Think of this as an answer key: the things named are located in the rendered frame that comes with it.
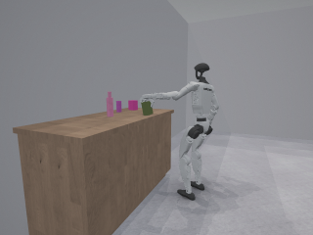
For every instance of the sponge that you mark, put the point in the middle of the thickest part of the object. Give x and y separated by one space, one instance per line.
146 108

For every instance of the robot right upper arm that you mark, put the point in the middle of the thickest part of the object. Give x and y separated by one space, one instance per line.
215 104

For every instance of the robot left forearm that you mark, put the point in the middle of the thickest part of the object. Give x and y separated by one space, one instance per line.
164 96

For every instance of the robot left upper arm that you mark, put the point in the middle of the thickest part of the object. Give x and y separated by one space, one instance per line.
191 86

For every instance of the humanoid robot head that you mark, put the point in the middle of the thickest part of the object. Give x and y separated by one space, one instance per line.
202 67

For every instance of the robot right forearm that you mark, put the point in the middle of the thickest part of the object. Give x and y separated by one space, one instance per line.
211 116

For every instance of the left robot hand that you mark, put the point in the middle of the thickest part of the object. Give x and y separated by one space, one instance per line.
146 97

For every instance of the robot left shin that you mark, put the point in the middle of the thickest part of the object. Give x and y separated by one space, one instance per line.
185 171

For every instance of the table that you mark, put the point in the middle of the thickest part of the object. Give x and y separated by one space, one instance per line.
85 175

